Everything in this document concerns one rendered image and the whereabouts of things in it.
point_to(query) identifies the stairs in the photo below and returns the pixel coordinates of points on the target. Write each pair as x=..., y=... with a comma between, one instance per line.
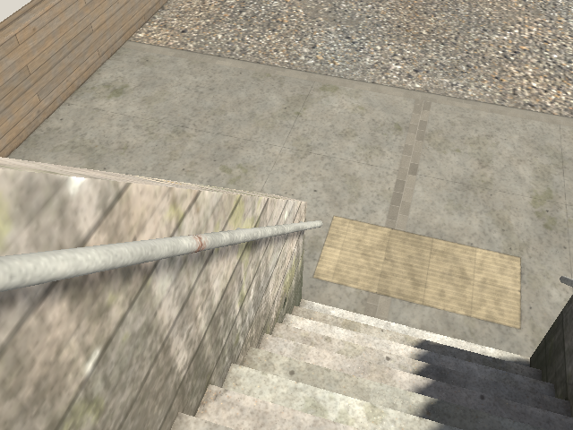
x=325, y=368

